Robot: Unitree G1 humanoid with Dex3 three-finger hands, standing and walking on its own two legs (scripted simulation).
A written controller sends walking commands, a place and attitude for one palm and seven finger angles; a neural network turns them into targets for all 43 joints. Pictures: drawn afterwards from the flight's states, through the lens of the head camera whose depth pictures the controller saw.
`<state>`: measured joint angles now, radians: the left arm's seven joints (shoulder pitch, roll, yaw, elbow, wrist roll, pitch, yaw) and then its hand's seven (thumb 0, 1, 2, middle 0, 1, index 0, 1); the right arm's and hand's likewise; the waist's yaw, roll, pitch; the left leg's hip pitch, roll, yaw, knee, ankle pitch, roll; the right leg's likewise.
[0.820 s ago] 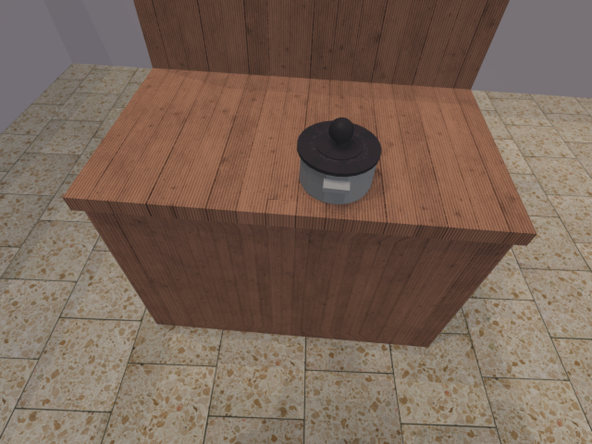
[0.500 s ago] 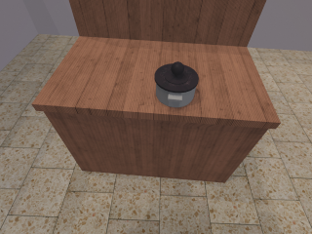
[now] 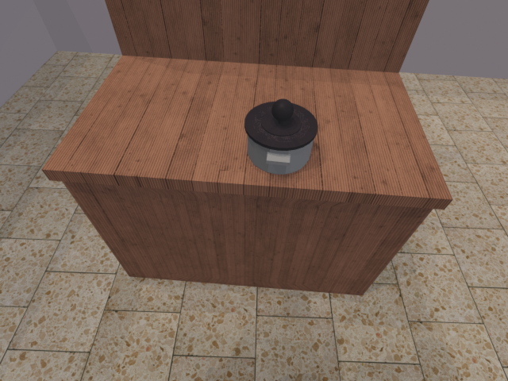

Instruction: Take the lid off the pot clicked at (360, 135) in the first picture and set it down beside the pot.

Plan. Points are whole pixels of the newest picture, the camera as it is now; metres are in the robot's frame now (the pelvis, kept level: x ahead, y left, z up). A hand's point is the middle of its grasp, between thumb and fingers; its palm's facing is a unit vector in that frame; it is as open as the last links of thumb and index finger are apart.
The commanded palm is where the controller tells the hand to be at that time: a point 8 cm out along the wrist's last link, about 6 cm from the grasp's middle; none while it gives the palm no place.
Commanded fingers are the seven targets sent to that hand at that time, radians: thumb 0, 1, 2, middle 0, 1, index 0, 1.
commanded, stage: take the last steps up to it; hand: left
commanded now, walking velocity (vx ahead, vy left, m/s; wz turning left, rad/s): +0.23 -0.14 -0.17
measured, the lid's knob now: (282, 110) +0.66 -0.02 +0.05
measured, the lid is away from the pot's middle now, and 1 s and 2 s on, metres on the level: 0.00 0.00 0.00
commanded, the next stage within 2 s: come to a stop and stand still in 0.42 s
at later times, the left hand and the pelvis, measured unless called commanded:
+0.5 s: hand out of the picture +0.06 +0.11 -0.17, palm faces +0.03 -0.99 -0.15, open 7.4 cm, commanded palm none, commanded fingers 0.00 0.90 0.90 -0.20 -0.30 -0.20 -0.30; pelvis +0.10 -0.05 +0.00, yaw -4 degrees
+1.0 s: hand (193, 329) +0.24 +0.13 -0.17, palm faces -0.02 -0.95 -0.31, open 7.3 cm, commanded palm none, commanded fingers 0.00 0.90 0.90 -0.20 -0.30 -0.20 -0.30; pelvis +0.14 -0.08 -0.01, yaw -4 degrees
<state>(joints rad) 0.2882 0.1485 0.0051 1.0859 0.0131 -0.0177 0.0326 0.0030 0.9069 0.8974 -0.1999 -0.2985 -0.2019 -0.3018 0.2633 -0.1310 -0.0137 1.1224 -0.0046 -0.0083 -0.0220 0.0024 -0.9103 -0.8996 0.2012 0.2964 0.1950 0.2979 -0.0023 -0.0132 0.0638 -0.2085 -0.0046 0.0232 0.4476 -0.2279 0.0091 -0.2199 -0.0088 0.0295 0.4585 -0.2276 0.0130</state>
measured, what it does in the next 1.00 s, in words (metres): walks ahead: left foot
